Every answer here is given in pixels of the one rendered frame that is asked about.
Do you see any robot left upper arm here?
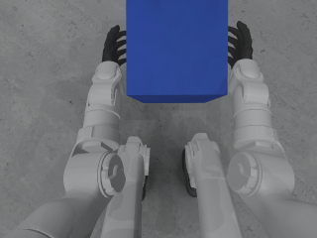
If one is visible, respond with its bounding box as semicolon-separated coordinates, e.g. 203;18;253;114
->
3;151;126;238

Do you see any right robot hand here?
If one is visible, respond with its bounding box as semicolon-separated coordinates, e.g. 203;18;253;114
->
228;21;254;69

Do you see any carton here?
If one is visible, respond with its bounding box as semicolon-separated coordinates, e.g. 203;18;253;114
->
126;0;229;103

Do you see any robot right upper arm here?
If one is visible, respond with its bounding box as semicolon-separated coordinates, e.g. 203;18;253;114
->
226;150;317;238

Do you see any right robot forearm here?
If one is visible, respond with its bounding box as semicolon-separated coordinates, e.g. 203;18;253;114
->
227;59;289;162

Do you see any left robot hand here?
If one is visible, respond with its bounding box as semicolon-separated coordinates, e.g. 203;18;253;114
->
102;25;127;66

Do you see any right robot thigh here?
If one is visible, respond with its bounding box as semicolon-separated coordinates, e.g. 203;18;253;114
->
184;138;245;238

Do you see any left robot forearm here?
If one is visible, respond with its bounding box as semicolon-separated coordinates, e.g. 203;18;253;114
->
63;60;125;185

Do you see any robot right shin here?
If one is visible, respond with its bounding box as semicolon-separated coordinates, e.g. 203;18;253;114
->
188;133;222;187

